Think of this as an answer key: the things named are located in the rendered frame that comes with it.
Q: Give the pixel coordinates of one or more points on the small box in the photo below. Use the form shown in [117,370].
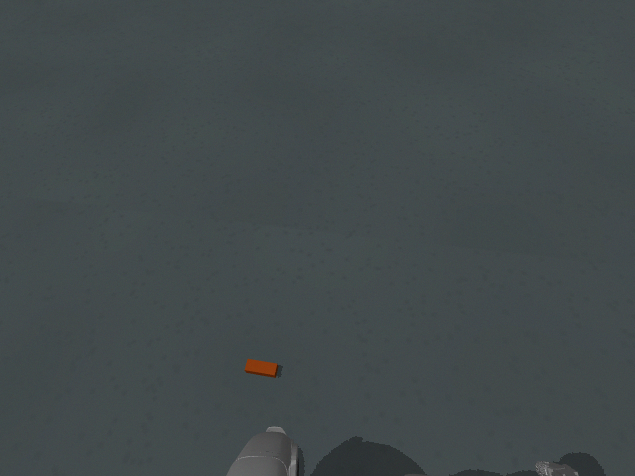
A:
[261,368]

